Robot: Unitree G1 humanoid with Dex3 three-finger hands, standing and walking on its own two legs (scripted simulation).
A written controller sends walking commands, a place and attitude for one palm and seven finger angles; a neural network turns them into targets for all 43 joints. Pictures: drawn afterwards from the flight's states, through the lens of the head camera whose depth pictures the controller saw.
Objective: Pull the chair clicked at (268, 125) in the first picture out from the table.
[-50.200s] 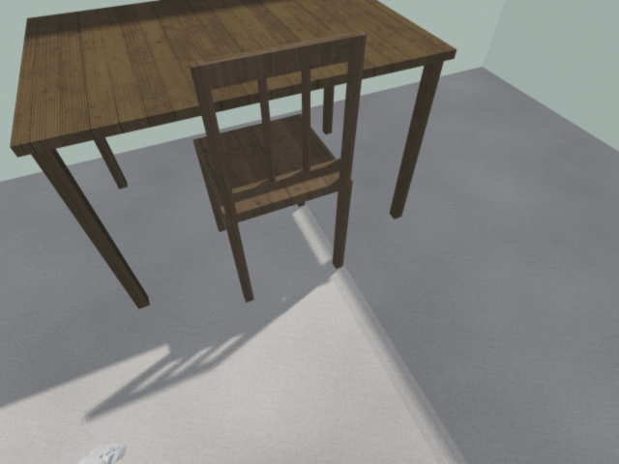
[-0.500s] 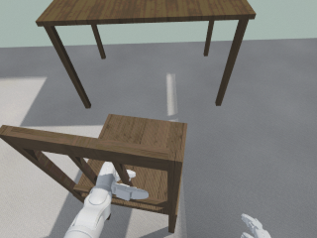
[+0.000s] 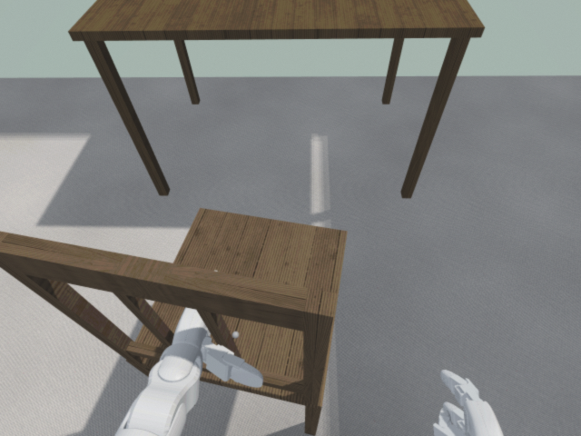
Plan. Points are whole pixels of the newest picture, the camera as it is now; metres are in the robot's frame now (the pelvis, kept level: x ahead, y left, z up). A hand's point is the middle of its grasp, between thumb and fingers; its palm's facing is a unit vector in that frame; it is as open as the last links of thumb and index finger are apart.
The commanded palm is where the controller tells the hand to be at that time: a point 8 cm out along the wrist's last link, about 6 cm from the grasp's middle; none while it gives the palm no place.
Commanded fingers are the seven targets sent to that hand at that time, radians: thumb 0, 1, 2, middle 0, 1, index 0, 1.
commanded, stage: draw the fingers out of the gap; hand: left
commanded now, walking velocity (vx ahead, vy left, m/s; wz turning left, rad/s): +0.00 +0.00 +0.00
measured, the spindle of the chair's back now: (159, 329) +0.28 +0.21 -0.04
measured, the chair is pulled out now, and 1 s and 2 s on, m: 0.76 0.76 0.76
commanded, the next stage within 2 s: draw the hand back to the body in 0.70 s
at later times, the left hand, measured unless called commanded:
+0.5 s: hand (214, 402) +0.18 +0.11 -0.03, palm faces -0.05 -0.99 -0.13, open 17.5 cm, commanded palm +0.17 +0.16 -0.01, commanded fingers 0.00 -0.55 0.20 0.00 0.00 0.00 0.00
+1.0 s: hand (188, 417) +0.16 +0.13 +0.02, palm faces +0.06 -1.00 +0.02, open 17.5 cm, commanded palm +0.11 +0.18 +0.02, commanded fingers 0.00 -0.55 0.20 0.00 0.00 0.00 0.00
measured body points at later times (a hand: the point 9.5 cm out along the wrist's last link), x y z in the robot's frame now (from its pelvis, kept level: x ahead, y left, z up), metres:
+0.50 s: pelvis +0.00 -0.01 -0.01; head +0.03 -0.02 +0.44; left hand +0.18 +0.16 -0.02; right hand +0.18 -0.24 -0.09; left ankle -0.03 +0.11 -0.71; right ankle +0.00 -0.10 -0.71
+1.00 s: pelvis -0.01 +0.01 -0.03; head +0.03 +0.00 +0.42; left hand +0.15 +0.18 +0.03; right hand +0.18 -0.22 -0.10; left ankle -0.03 +0.11 -0.71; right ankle +0.00 -0.10 -0.71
